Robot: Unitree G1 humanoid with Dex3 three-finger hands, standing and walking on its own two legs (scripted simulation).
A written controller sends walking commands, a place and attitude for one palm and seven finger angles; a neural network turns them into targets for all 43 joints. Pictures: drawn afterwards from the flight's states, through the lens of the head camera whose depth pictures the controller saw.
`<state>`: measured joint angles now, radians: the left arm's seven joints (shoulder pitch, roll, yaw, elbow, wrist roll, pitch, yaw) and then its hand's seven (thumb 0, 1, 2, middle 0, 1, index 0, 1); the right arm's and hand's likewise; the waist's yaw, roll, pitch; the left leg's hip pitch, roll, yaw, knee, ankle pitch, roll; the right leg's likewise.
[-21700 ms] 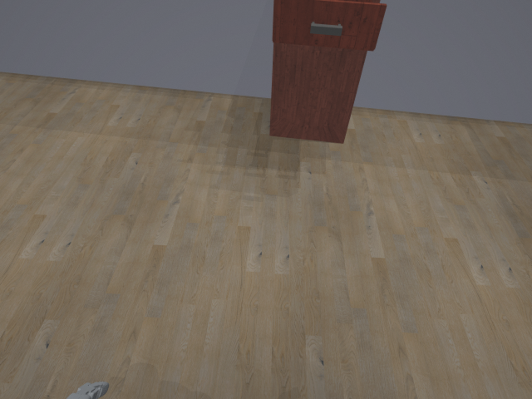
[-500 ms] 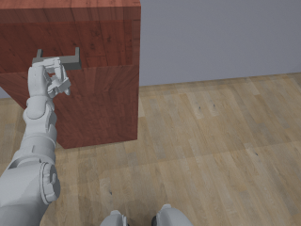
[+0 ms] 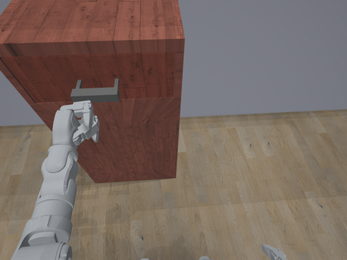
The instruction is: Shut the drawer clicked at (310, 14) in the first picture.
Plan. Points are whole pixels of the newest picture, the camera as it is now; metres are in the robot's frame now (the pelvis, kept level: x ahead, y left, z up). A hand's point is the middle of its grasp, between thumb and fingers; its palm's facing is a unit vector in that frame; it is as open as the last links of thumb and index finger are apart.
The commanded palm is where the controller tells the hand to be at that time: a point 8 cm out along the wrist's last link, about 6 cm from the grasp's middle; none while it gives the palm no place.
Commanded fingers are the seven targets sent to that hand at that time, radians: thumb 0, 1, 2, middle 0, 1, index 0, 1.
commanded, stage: draw the hand back to the body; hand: left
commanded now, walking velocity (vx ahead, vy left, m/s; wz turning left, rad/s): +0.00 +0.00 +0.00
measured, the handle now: (97, 88) +0.54 +0.21 +0.05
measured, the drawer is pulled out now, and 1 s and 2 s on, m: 0.00 0.00 0.00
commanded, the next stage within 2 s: step back with the hand held close in 1.20 s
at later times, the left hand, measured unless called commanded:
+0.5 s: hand (58, 169) +0.27 +0.20 +0.13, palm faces +0.21 -0.95 -0.25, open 3.3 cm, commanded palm +0.23 +0.25 +0.15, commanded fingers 0.00 0.90 0.90 -1.40 -1.60 -1.40 -1.60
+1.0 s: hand out of the picture +0.19 +0.22 +0.19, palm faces +0.37 -0.84 -0.40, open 3.3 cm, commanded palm +0.13 +0.27 +0.22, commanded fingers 0.00 0.90 0.90 -1.40 -1.60 -1.40 -1.60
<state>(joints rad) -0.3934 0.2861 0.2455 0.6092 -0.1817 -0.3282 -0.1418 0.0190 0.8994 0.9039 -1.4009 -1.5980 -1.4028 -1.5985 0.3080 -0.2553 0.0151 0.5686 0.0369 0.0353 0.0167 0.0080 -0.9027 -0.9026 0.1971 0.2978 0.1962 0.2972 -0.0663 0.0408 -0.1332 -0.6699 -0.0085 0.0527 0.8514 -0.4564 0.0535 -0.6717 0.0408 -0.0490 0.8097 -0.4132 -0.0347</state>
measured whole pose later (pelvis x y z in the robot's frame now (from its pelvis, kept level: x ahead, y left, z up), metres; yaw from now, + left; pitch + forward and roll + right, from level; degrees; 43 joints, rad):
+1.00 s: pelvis +0.00 -0.02 +0.04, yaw +1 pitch -3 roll +0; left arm 0.51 0.34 0.26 -0.41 -0.08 -0.09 0.09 0.02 0.89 0.90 -1.41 -1.60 -1.41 -1.60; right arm 0.20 -0.24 0.03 0.61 0.02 -0.08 -0.05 0.01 -0.90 -0.90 0.20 0.30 0.20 0.30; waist 0.05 0.08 -0.01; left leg -0.09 -0.02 0.03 0.43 -0.29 0.04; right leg -0.09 0.05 -0.05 0.41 -0.26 -0.05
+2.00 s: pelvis -0.07 +0.02 +0.03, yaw +1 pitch +1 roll -1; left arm 0.61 0.39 0.40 -0.55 -0.02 -0.23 0.11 0.01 0.89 0.90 -1.41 -1.60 -1.41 -1.60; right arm 0.18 -0.20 0.00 0.54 0.01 -0.06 -0.06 0.01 -0.90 -0.90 0.20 0.30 0.20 0.30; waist 0.01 0.01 0.03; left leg -0.35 -0.06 0.06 0.56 -0.23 0.10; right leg -0.34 0.02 0.04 0.56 -0.24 0.01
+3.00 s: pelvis -0.24 -0.02 +0.03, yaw -1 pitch +4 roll -2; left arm 0.60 0.43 0.37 -0.65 -0.05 -0.27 0.09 0.02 0.89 0.90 -1.41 -1.60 -1.41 -1.60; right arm 0.13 -0.14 0.02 0.61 -0.02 -0.14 -0.03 0.01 -0.90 -0.90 0.20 0.30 0.20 0.30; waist 0.00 0.01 0.05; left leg -0.52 0.09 0.04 0.47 -0.09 -0.01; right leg -0.18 0.05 -0.03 0.44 -0.31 -0.01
